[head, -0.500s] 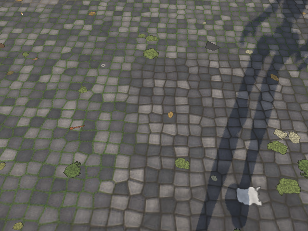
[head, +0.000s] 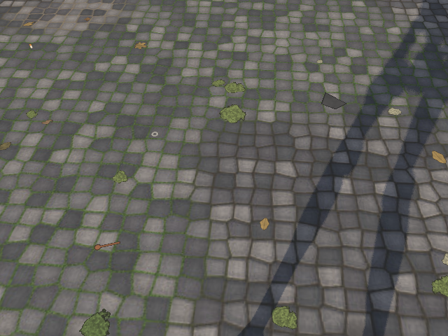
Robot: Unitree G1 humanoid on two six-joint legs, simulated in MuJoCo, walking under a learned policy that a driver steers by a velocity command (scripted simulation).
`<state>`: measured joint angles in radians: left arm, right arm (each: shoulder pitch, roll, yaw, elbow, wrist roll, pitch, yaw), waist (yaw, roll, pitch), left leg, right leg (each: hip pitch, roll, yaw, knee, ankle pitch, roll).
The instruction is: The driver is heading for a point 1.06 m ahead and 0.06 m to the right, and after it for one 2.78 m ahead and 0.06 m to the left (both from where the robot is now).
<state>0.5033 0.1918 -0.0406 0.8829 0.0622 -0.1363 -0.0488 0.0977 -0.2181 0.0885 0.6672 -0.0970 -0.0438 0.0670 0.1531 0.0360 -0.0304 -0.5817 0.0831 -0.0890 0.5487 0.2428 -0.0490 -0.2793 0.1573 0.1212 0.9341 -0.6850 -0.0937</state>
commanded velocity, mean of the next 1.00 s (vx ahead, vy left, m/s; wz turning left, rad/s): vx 0.50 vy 0.00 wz -0.16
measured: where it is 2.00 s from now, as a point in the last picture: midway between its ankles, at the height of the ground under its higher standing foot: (300, 220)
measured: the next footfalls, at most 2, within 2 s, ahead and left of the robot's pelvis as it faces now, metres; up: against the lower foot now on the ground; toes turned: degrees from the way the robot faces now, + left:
left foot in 0.08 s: +0.21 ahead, +0.15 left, -0.14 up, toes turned -5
right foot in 0.52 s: +0.43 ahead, -0.18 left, -0.14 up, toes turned -20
